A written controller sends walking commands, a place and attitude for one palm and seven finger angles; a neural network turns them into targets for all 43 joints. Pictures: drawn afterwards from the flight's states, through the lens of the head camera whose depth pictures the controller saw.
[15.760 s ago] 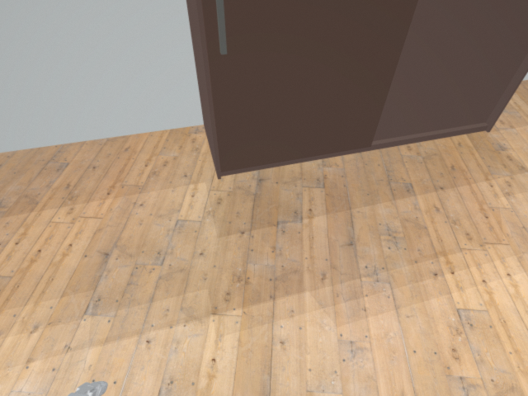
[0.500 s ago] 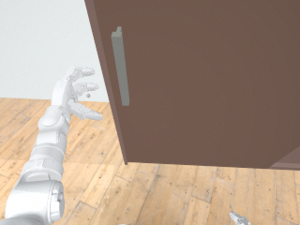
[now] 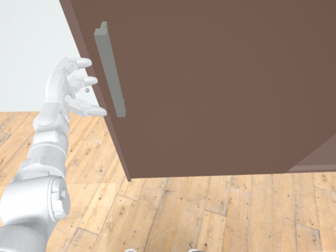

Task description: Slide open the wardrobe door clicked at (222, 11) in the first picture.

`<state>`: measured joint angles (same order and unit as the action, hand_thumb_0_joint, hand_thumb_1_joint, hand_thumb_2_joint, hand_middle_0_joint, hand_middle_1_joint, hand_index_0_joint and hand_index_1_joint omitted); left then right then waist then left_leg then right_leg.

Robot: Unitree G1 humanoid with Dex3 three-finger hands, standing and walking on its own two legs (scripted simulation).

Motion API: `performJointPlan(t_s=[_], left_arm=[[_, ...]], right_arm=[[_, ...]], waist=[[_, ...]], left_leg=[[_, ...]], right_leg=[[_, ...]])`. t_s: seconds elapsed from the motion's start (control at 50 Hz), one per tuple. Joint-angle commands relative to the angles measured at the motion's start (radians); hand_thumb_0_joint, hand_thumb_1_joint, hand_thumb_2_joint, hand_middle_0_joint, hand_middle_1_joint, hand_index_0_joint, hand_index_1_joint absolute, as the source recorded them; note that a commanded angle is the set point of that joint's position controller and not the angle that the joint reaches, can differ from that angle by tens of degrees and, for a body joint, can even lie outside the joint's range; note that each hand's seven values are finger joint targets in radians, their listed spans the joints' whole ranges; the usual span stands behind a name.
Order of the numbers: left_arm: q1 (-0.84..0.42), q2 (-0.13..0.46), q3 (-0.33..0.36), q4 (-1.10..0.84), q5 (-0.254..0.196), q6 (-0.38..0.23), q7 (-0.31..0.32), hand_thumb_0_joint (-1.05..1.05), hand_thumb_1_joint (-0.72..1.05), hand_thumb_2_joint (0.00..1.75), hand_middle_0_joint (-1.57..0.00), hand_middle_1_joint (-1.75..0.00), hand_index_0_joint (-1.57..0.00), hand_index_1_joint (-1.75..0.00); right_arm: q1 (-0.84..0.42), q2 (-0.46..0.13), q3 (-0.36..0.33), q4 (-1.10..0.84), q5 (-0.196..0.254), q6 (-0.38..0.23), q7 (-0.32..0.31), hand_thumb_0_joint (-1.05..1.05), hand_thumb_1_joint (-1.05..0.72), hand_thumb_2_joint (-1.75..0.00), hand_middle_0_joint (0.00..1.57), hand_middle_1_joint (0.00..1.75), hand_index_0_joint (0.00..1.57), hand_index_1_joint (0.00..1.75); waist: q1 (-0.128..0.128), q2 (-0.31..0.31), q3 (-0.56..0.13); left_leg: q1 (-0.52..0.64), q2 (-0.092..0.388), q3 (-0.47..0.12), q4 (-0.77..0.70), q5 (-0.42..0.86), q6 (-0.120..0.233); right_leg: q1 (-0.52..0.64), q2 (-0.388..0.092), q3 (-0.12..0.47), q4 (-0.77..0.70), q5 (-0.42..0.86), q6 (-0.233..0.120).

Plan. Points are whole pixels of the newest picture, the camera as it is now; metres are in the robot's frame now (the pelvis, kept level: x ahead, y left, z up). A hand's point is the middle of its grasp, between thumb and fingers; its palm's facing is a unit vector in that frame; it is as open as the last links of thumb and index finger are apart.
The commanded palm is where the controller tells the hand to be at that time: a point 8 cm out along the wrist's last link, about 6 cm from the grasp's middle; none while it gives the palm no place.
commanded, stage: move the hooked fingers beside the handle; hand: left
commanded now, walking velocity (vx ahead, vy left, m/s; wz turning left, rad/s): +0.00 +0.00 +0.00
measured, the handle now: (114, 76) +0.53 +0.12 +0.11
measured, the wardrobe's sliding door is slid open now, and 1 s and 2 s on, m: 0.00 0.00 0.00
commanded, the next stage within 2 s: feel for the door with the fingertips in 0.66 s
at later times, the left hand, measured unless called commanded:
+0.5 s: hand (88, 98) +0.45 +0.17 +0.11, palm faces -0.01 -1.00 -0.02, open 14.0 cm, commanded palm +0.43 +0.22 +0.11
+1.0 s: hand (95, 95) +0.46 +0.16 +0.11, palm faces -0.03 -1.00 +0.01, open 14.0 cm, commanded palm +0.44 +0.20 +0.11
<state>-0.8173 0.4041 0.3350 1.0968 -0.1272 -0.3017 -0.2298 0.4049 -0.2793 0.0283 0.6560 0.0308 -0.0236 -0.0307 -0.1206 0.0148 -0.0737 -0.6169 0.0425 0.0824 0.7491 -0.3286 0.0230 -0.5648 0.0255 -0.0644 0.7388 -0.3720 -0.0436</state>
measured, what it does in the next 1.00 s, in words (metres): stands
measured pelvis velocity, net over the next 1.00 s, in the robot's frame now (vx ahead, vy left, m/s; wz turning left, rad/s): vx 0.00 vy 0.01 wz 0.01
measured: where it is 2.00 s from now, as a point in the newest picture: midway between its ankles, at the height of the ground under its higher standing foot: outside the picture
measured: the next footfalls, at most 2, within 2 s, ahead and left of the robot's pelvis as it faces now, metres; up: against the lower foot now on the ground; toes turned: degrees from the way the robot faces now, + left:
none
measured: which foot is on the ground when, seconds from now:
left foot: down 0.00-1.00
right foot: down 0.00-1.00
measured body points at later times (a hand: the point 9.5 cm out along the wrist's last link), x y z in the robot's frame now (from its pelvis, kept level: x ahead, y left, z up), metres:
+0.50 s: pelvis -0.01 +0.01 +0.00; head +0.04 +0.01 +0.44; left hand +0.44 +0.22 +0.12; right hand +0.08 -0.25 -0.11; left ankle +0.02 +0.11 -0.71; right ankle -0.01 -0.09 -0.71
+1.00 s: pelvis +0.00 +0.01 +0.00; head +0.06 +0.02 +0.44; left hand +0.46 +0.21 +0.11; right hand +0.02 -0.25 -0.12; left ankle +0.02 +0.11 -0.71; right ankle -0.01 -0.09 -0.71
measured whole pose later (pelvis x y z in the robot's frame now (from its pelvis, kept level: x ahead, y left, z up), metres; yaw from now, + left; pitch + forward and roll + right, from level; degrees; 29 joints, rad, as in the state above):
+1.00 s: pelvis +0.00 +0.01 +0.00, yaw +0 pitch +12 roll -1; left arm -0.80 0.33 0.26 1.07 -0.14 -0.32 -0.17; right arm 0.42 -0.27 0.02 0.67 0.03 -0.02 -0.02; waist -0.11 0.02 -0.08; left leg -0.64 0.03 0.08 0.78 -0.34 0.04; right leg -0.58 0.02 -0.07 0.75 -0.38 -0.03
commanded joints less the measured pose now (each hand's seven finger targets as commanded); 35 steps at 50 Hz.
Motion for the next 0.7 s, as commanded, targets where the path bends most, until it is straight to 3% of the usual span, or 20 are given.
performJointPlan(t_s=[0.0,0.02,0.1,0.2,0.24,0.32,0.34,0.36,0.4,0.44,0.48,0.52,0.54,0.64,0.66,0.68], left_arm=[[-0.332,0.217,0.018,-0.285,-0.031,-0.07,-0.013,0.0,-0.5,0.3,-0.3,-1.2,-0.3,-1.2],[-0.317,0.19,0.0,-0.303,-0.04,-0.076,-0.017,0.0,-0.5,0.3,-0.3,-1.2,-0.3,-1.2],[-0.325,0.175,-0.013,-0.349,-0.064,-0.066,-0.025,0.0,-0.5,0.3,-0.3,-1.2,-0.3,-1.2],[-0.402,0.105,-0.086,-0.405,-0.052,-0.072,-0.002,0.0,-0.5,0.3,-0.3,-1.2,-0.3,-1.2],[-0.412,0.074,-0.108,-0.389,-0.051,-0.074,0.015,0.0,-0.5,0.3,-0.3,-1.2,-0.3,-1.2],[-0.43,0.123,-0.065,-0.293,-0.043,-0.062,0.043,0.0,-0.5,0.3,-0.3,-1.2,-0.3,-1.2],[-0.445,0.109,-0.076,-0.272,-0.038,-0.059,0.048,0.0,-0.5,0.3,-0.3,-1.2,-0.3,-1.2],[-0.448,0.132,-0.061,-0.243,-0.027,-0.056,0.054,0.0,-0.5,0.3,-0.3,-1.2,-0.3,-1.2],[-0.486,0.14,-0.066,-0.246,-0.01,-0.066,0.062,0.0,-0.5,0.3,-0.3,-1.2,-0.3,-1.2],[-0.477,0.152,-0.049,-0.229,-0.007,-0.081,0.068,0.0,-0.5,0.3,-0.3,-1.2,-0.3,-1.2],[-0.511,0.124,-0.075,-0.226,-0.008,-0.089,0.064,0.0,-0.5,0.3,-0.3,-1.2,-0.3,-1.2],[-0.529,0.131,-0.069,-0.209,-0.013,-0.098,0.06,0.0,-0.5,0.3,-0.3,-1.2,-0.3,-1.2],[-0.495,0.171,-0.03,-0.18,-0.014,-0.093,0.057,0.0,-0.5,0.3,-0.3,-1.2,-0.3,-1.2],[-0.535,0.179,-0.04,-0.193,-0.011,-0.098,0.037,0.0,-0.5,0.3,-0.3,-1.2,-0.3,-1.2],[-0.508,0.176,-0.036,-0.192,-0.013,-0.097,0.034,0.0,-0.5,0.3,-0.3,-1.2,-0.3,-1.2],[-0.517,0.18,-0.033,-0.202,-0.015,-0.1,0.033,0.0,-0.5,0.3,-0.3,-1.2,-0.3,-1.2]], right_arm=[[0.057,-0.14,-0.06,-0.126,0.001,-0.016,-0.004,0.0,-0.9,-0.9,0.2,0.3,0.2,0.3],[0.054,-0.136,-0.061,-0.133,0.002,-0.015,-0.004,0.0,-0.9,-0.9,0.2,0.3,0.2,0.3],[0.04,-0.141,-0.066,-0.127,0.009,-0.008,-0.007,0.0,-0.9,-0.9,0.2,0.3,0.2,0.3],[0.022,-0.132,-0.064,-0.106,0.011,-0.017,-0.01,0.0,-0.9,-0.9,0.2,0.3,0.2,0.3],[0.017,-0.131,-0.064,-0.096,0.01,-0.022,-0.008,0.0,-0.9,-0.9,0.2,0.3,0.2,0.3],[0.016,-0.141,-0.057,-0.085,0.007,-0.023,-0.014,0.0,-0.9,-0.9,0.2,0.3,0.2,0.3],[0.006,-0.135,-0.053,-0.086,0.008,-0.026,-0.012,0.0,-0.9,-0.9,0.2,0.3,0.2,0.3],[0.007,-0.138,-0.051,-0.086,0.007,-0.026,-0.013,0.0,-0.9,-0.9,0.2,0.3,0.2,0.3],[0.007,-0.137,-0.049,-0.086,0.004,-0.027,-0.013,0.0,-0.9,-0.9,0.2,0.3,0.2,0.3],[0.011,-0.139,-0.049,-0.092,0.001,-0.03,-0.011,0.0,-0.9,-0.9,0.2,0.3,0.2,0.3],[0.012,-0.137,-0.047,-0.093,0.0,-0.032,-0.009,0.0,-0.9,-0.9,0.2,0.3,0.2,0.3],[0.023,-0.143,-0.047,-0.09,-0.003,-0.034,-0.009,0.0,-0.9,-0.9,0.2,0.3,0.2,0.3],[0.024,-0.148,-0.05,-0.091,-0.001,-0.033,-0.011,0.0,-0.9,-0.9,0.2,0.3,0.2,0.3],[0.047,-0.15,-0.051,-0.086,-0.002,-0.031,-0.015,0.0,-0.9,-0.9,0.2,0.3,0.2,0.3],[0.048,-0.149,-0.052,-0.089,-0.002,-0.03,-0.013,0.0,-0.9,-0.9,0.2,0.3,0.2,0.3],[0.055,-0.15,-0.053,-0.086,-0.003,-0.029,-0.013,0.0,-0.9,-0.9,0.2,0.3,0.2,0.3]], waist=[[0.05,0.033,-0.427],[0.046,0.033,-0.418],[0.031,-0.013,-0.363],[0.01,0.071,-0.336],[0.005,0.054,-0.322],[0.006,-0.018,-0.297],[0.007,-0.009,-0.284],[0.009,-0.006,-0.276],[0.007,0.031,-0.301],[0.011,0.015,-0.328],[0.001,0.04,-0.343],[-0.008,0.014,-0.35],[0.008,-0.005,-0.361],[-0.006,0.012,-0.371],[0.005,0.046,-0.385],[-0.001,0.028,-0.387]], left_leg=[[0.262,-0.04,-0.063,-0.048,0.325,0.025],[0.274,-0.04,-0.064,-0.043,0.35,0.027],[0.268,-0.038,-0.061,-0.057,0.285,0.029],[0.351,-0.032,-0.087,-0.056,0.284,0.021],[0.364,-0.03,-0.098,-0.055,0.276,0.019],[0.296,-0.034,-0.104,-0.069,0.193,0.02],[0.28,-0.038,-0.101,-0.071,0.173,0.019],[0.266,-0.038,-0.106,-0.071,0.155,0.018],[0.275,-0.038,-0.109,-0.067,0.158,0.015],[0.28,-0.036,-0.113,-0.059,0.167,0.015],[0.292,-0.036,-0.115,-0.056,0.169,0.011],[0.282,-0.036,-0.117,-0.052,0.166,0.014],[0.264,-0.035,-0.112,-0.05,0.155,0.014],[0.255,-0.034,-0.113,-0.048,0.166,0.016],[0.269,-0.034,-0.11,-0.045,0.183,0.014],[0.277,-0.031,-0.116,-0.045,0.191,0.014]], right_leg=[[0.179,0.012,0.061,-0.075,0.479,0.029],[0.175,0.015,0.056,-0.075,0.489,0.027],[0.157,0.016,0.062,-0.101,0.455,0.034],[0.06,0.016,0.045,-0.104,0.377,0.025],[0.035,0.018,0.038,-0.104,0.349,0.025],[0.05,0.012,0.039,-0.108,0.284,0.026],[0.045,0.009,0.043,-0.108,0.274,0.028],[0.036,0.008,0.044,-0.105,0.255,0.025],[0.025,0.005,0.043,-0.095,0.247,0.023],[0.027,0.007,0.044,-0.087,0.248,0.022],[0.015,0.008,0.043,-0.082,0.247,0.021],[0.022,0.01,0.042,-0.081,0.244,0.023],[0.037,0.011,0.048,-0.081,0.243,0.024],[0.035,0.013,0.046,-0.078,0.255,0.025],[0.034,0.014,0.048,-0.075,0.264,0.022],[0.03,0.016,0.043,-0.075,0.265,0.022]])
